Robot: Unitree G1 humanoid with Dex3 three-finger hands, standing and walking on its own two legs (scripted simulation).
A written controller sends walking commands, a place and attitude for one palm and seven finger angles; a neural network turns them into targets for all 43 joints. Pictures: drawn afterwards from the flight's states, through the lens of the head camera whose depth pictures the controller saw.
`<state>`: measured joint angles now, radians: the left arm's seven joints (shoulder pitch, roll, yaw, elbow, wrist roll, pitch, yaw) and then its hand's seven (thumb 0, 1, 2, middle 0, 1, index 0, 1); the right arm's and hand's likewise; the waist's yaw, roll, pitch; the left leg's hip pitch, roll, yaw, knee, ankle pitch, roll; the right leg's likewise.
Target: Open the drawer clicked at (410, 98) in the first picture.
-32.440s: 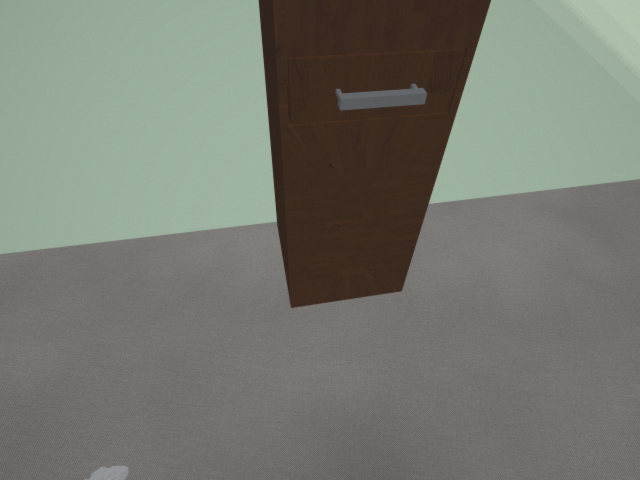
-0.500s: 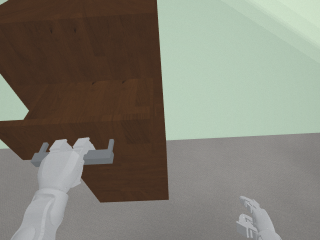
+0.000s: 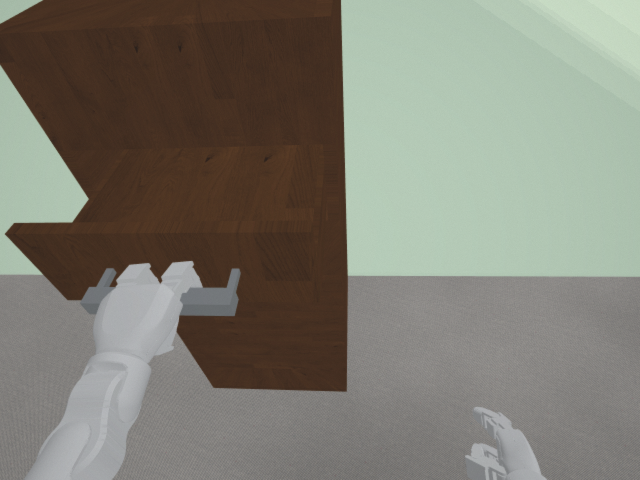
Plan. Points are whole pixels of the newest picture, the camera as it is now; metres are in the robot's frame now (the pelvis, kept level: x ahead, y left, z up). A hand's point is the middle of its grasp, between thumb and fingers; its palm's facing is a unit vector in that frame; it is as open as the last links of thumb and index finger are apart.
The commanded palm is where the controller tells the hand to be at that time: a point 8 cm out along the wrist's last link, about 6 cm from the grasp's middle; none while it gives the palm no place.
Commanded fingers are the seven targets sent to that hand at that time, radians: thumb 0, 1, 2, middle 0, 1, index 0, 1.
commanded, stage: pull the drawer open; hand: left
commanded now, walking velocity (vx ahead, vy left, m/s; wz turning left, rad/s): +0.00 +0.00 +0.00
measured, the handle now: (166, 287) +0.32 +0.25 +0.08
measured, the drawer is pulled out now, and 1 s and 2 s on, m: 0.18 0.30 0.30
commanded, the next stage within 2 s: open the thumb to release the handle in 0.94 s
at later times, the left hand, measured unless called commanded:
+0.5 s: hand (138, 402) +0.18 +0.23 +0.06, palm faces +0.03 -0.12 -0.99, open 6.3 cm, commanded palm +0.13 +0.24 +0.12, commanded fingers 0.00 0.90 0.90 -0.40 -1.35 -0.40 -1.35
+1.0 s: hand (120, 444) +0.14 +0.23 +0.06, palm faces -0.01 -0.14 -0.99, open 6.4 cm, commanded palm +0.11 +0.24 +0.12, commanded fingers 0.00 0.90 0.90 -0.40 -1.35 -0.40 -1.35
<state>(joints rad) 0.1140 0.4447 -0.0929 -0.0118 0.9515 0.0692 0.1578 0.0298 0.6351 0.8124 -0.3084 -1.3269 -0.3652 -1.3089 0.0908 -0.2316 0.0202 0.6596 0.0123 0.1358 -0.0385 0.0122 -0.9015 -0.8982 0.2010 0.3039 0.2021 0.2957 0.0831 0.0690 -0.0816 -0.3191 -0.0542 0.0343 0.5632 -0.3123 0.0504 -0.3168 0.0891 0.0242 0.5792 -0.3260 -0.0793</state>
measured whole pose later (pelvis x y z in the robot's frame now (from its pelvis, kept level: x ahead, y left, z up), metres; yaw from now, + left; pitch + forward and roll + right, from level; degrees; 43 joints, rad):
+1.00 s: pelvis +0.01 +0.01 -0.01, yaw -3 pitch +5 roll +0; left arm 0.86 0.48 0.00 -0.50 0.92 -0.03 0.33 0.04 0.66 0.73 -0.27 -1.32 -0.35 -1.25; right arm 0.09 -0.26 0.03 0.55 0.00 0.12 0.06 0.01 -0.90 -0.90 0.20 0.30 0.20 0.30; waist 0.10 0.08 -0.11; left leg -0.35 -0.02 0.08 0.64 -0.37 0.06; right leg -0.35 0.12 0.07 0.62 -0.35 -0.07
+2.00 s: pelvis -0.02 +0.02 -0.01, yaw +1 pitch +1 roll -1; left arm 0.46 0.38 -0.10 -0.34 1.00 0.07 0.22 0.00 -0.49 0.31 -0.31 -1.20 -0.35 -1.30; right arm 0.11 -0.22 0.03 0.62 -0.01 0.09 0.02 0.01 -0.90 -0.90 0.20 0.30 0.20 0.30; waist 0.14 0.09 -0.06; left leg -0.34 -0.07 0.02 0.64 -0.32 0.08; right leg -0.31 0.07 0.01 0.62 -0.33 -0.05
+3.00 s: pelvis -0.03 +0.01 +0.01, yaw +1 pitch -4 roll +0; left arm 0.21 0.57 0.02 -0.58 0.79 0.27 -0.11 0.00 -0.50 0.30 -0.33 -1.20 -0.33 -1.21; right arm 0.02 -0.26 0.08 0.60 0.05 0.15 0.04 0.01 -0.90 -0.90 0.20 0.30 0.20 0.30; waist 0.11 0.14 -0.03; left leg -0.15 -0.06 0.02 0.45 -0.22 0.06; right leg -0.14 0.08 0.02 0.45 -0.23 -0.06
